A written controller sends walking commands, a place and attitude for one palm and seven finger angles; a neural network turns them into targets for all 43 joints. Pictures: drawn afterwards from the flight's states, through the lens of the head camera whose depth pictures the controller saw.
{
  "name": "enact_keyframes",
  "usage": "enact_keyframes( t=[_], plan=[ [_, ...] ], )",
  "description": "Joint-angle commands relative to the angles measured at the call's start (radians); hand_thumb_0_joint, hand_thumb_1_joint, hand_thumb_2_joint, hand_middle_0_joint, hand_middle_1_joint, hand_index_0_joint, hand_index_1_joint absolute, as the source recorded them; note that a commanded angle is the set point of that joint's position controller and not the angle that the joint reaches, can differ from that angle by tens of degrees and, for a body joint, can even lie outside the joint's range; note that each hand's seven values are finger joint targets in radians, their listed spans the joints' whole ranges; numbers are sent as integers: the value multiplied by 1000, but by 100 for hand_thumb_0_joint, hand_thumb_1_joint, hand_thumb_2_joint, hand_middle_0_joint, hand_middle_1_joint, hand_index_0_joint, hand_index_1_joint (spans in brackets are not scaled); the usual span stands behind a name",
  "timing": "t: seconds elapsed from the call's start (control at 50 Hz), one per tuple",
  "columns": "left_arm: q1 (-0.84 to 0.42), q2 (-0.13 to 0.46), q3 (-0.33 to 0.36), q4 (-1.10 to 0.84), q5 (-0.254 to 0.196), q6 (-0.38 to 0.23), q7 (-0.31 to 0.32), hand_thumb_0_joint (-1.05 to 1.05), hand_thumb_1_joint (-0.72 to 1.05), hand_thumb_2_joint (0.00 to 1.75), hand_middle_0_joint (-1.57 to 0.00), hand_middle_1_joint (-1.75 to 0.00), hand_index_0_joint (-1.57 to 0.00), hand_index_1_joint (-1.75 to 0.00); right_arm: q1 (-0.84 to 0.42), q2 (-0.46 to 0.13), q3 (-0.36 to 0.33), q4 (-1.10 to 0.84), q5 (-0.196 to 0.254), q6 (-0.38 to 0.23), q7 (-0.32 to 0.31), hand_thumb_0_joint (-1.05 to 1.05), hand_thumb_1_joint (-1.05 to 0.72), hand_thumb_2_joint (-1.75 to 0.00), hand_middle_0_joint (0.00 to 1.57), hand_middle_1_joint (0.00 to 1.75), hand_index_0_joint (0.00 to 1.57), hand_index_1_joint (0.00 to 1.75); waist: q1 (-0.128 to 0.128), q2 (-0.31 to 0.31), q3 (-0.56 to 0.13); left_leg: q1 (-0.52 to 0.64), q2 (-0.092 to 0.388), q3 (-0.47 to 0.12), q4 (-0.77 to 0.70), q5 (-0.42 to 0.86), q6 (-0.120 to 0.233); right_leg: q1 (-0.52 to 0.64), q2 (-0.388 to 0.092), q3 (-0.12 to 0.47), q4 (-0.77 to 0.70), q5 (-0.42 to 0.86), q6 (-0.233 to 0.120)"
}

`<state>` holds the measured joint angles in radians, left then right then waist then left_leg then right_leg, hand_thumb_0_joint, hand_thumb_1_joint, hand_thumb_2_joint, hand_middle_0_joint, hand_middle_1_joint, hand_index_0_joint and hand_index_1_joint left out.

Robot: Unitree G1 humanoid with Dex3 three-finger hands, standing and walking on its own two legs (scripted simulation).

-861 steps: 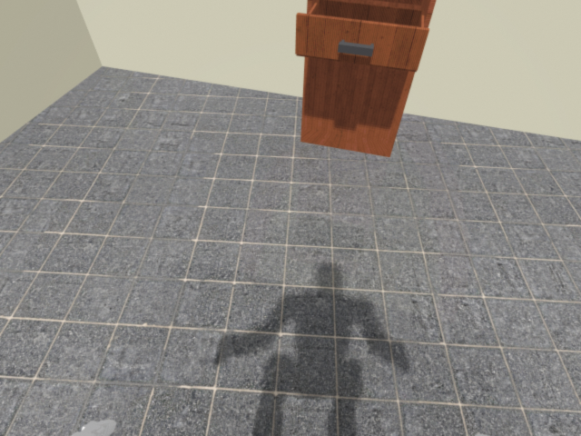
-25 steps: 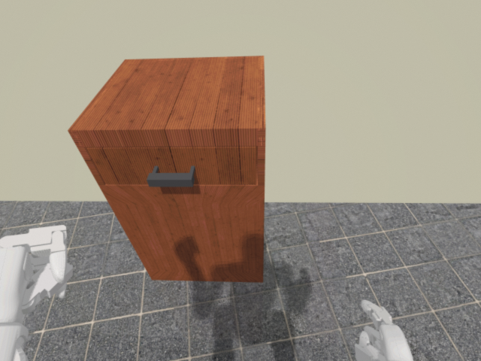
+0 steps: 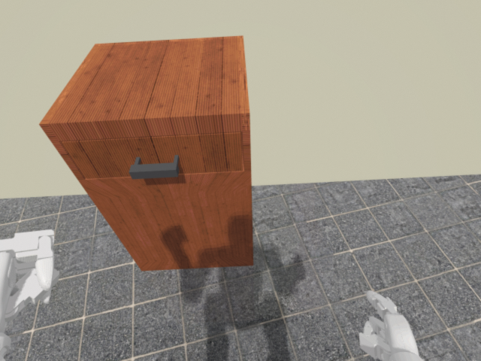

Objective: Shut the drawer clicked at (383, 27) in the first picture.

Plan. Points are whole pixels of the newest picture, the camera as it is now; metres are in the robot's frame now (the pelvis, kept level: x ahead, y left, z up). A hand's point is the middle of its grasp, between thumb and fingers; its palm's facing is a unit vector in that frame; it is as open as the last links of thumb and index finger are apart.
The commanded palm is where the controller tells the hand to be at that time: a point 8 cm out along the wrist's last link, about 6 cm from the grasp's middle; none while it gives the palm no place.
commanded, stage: step back with the hand held close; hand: left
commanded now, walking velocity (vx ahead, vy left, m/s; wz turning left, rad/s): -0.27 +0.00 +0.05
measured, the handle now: (156, 165) +0.59 +0.28 -0.07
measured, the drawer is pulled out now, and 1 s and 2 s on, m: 0.00 0.00 0.00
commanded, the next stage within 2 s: stop stepping back and stand still in 0.90 s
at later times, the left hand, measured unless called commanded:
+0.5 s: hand out of the picture +0.10 +0.27 +0.15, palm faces +0.36 -0.78 -0.52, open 3.2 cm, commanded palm +0.03 +0.31 +0.17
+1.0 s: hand out of the picture +0.00 +0.27 +0.17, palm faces +0.38 -0.80 -0.46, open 3.2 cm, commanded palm -0.05 +0.31 +0.17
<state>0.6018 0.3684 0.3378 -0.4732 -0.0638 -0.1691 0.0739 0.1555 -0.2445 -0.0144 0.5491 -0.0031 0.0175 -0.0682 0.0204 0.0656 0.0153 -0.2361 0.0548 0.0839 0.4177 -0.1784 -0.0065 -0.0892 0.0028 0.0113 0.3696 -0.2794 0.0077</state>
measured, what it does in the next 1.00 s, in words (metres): walks backwards: right foot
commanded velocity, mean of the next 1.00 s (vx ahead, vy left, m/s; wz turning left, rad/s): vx -0.32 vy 0.00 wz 0.01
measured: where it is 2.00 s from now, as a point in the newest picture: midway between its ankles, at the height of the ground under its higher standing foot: outside the picture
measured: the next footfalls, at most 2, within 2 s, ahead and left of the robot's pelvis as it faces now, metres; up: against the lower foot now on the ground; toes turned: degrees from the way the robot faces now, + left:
right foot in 0.92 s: -0.22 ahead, -0.05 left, +0.00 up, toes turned -2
left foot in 1.08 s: -0.07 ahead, +0.13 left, +0.00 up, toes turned +1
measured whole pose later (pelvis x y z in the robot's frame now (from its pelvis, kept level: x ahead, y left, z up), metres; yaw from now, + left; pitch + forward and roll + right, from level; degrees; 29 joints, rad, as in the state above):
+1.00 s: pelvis -0.18 +0.03 -0.02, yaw +1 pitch +0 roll -2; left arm 0.62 0.41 0.37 -0.62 -0.05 -0.28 0.13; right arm 0.17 -0.19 -0.02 0.65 -0.01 -0.08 -0.05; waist 0.05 0.02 0.01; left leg -0.58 0.00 0.02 0.76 -0.29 -0.02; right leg -0.23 0.05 0.02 0.57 -0.35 -0.02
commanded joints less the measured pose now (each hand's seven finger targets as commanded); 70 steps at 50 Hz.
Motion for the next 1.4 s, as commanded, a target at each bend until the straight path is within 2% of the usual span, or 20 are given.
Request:
enact_keyframes(
  t=[0.0,0.14,0.44,0.56,0.6,0.66,0.7,0.76,0.84,0.86,0.9,0.94,1.0,1.04,1.08,1.12,1.2,1.24,1.26,1.38],
  plan=[
    [41,187,155,-219,-8,-62,34,0,90,90,-140,-160,-140,-160,-89,-89,-41,-179,2,-24,-13,0,-90,-90,20,30,20,30,1,-42,-171,197,15,-16,23,423,47,-110,-37,-14,-9,503,19],
    [69,190,157,-260,-11,-76,56,0,90,90,-140,-160,-140,-160,-67,-92,-49,-188,5,-33,-16,0,-90,-90,20,30,20,30,-7,-16,-164,128,22,-31,3,308,42,-136,-18,-15,9,353,20],
    [41,171,170,-265,22,-154,79,0,90,90,-140,-160,-140,-160,-54,-112,-53,-172,3,-126,-28,0,-90,-90,20,30,20,30,-18,63,-69,-297,81,-158,-146,-420,77,-44,44,0,126,-46,12],
    [3,200,168,-315,10,-166,98,0,90,90,-140,-160,-140,-160,-17,-92,-59,-109,-9,-140,-22,0,-90,-90,20,30,20,30,-40,-139,-96,62,-51,-68,259,-179,3,-493,-121,182,-129,-202,-76],
    [-46,176,131,-314,19,-159,105,0,90,90,-140,-160,-140,-160,-19,-83,-54,-97,-9,-137,-22,0,-90,-90,20,30,20,30,-49,-173,-75,83,-57,-81,243,-141,4,-513,-133,154,-101,-110,-72],
    [-67,201,148,-348,19,-163,105,0,90,90,-140,-160,-140,-160,-49,-109,-51,-111,-9,-148,-38,0,-90,-90,20,30,20,30,-43,50,-48,-33,50,-246,-44,-296,38,-421,4,38,80,-166,-3],
    [-35,186,189,-334,44,-171,100,0,90,90,-140,-160,-140,-160,-78,-126,-53,-128,-14,-165,-39,0,-90,-90,20,30,20,30,-21,292,-98,-462,245,-495,-388,-733,135,-13,138,-16,552,-111,27],
    [16,228,236,-330,30,-172,95,0,90,90,-140,-160,-140,-160,-66,-94,-69,-130,-14,-175,-11,0,-90,-90,20,30,20,30,-8,136,-170,-316,230,-379,-267,-445,145,-108,104,8,644,-192,-2],
    [87,209,196,-342,-23,-167,86,0,90,90,-140,-160,-140,-160,-61,-64,-53,-96,-14,-173,20,0,-90,-90,20,30,20,30,-4,194,-169,-145,143,-186,-177,-256,24,-135,56,-53,126,-263,-54],
    [73,219,195,-351,-19,-174,84,0,90,90,-140,-160,-140,-160,-32,-57,-52,-78,-12,-165,21,0,-90,-90,20,30,20,30,-20,96,-157,-70,83,-115,-26,-171,-6,-205,-23,29,-56,-187,-66],
    [-35,279,217,-364,-9,-198,95,0,90,90,-140,-160,-140,-160,-26,-46,-38,-53,-18,-150,14,0,-90,-90,20,30,20,30,-28,-194,-125,17,-39,-71,431,-138,-42,-463,-340,381,-225,58,-179],
    [-78,186,118,-280,15,-149,82,0,90,90,-140,-160,-140,-160,-54,-62,-54,-60,-5,-150,7,0,-90,-90,20,30,20,30,-26,-293,-67,-147,-51,-124,543,-216,-18,-365,-287,258,-72,364,-181],
    [-78,185,130,-250,17,-128,79,0,90,90,-140,-160,-140,-160,-60,-55,-16,-67,-8,-135,-22,0,-90,-90,20,30,20,30,-45,-135,-34,-54,-47,-78,80,15,4,-250,-152,116,132,570,-71],
    [-67,208,143,-326,15,-135,79,0,90,90,-140,-160,-140,-160,-44,-96,-27,-94,-6,-160,-19,0,-90,-90,20,30,20,30,-10,120,-165,124,158,-268,-58,409,85,-271,1,31,289,76,9],
    [29,188,157,-230,12,-131,80,0,90,90,-140,-160,-140,-160,-15,-84,-37,-97,-7,-187,-9,0,-90,-90,20,30,20,30,-11,117,-176,92,227,-396,-179,51,129,-297,47,34,402,-236,4],
    [-1,213,182,-379,12,-118,86,0,90,90,-140,-160,-140,-160,-31,-67,-26,-108,-16,-189,-1,0,-90,-90,20,30,20,30,-21,161,-154,-73,225,-413,-284,-359,135,-189,21,41,409,-205,-3],
    [125,189,173,-369,26,-89,90,0,90,90,-140,-160,-140,-160,-53,-71,-27,-145,0,-155,6,0,-90,-90,20,30,20,30,-28,53,-86,-296,21,-132,-96,-423,30,7,10,8,36,-179,-44],
    [71,217,189,-365,16,-87,94,0,90,90,-140,-160,-140,-160,-43,-76,-44,-117,-4,-135,2,0,-90,-90,20,30,20,30,-33,-213,-64,-121,-74,-79,388,-207,-14,-361,-242,384,-230,-492,-161],
    [44,213,197,-347,15,-80,105,0,90,90,-140,-160,-140,-160,-26,-78,-46,-95,-9,-124,1,0,-90,-90,20,30,20,30,-30,-273,-44,-160,-69,-104,536,-183,-14,-404,-319,463,-264,-532,-212],
    [-110,140,95,-220,39,-78,122,0,90,90,-140,-160,-140,-160,-11,-95,-26,-55,-5,-169,-40,0,-90,-90,20,30,20,30,-50,-111,20,-5,-14,-77,49,-256,55,-378,-158,99,13,-386,-88]
  ],
)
